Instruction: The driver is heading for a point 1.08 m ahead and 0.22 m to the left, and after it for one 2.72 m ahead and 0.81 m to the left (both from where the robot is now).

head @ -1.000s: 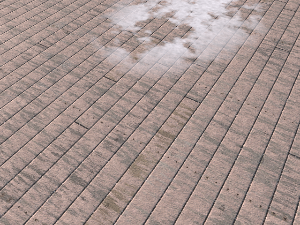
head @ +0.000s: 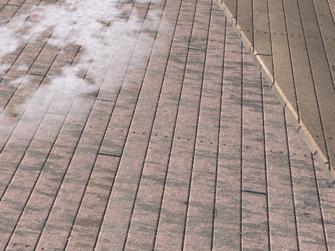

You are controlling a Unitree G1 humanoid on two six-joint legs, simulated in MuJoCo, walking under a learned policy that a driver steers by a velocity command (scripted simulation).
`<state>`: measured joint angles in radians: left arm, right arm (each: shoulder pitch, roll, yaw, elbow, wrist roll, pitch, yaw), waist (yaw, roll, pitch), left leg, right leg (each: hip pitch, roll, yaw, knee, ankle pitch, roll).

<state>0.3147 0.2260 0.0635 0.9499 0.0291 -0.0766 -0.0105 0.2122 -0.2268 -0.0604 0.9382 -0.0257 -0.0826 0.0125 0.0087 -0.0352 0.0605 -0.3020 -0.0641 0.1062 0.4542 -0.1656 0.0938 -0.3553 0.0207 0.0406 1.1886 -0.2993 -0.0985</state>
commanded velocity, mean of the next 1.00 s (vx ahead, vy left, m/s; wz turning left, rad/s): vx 0.50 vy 0.00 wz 0.19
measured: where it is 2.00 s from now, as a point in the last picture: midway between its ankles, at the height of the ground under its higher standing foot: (131, 129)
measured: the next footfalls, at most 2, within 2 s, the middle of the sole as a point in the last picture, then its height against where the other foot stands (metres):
right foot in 0.40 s outside the picture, level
left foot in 0.96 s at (153, 203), level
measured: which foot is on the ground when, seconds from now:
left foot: down 0.00-0.42, up 0.44-0.94, down 0.96-1.00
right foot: up 0.00-0.38, down 0.40-0.98, up 1.00-1.00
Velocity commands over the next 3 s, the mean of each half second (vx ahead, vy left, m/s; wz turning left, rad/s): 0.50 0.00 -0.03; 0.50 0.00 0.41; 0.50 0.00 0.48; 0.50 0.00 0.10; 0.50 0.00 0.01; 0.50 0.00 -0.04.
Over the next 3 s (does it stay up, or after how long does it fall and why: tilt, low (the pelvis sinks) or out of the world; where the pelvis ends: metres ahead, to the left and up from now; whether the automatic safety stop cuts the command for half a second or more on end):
stays up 1.49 0.48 0.01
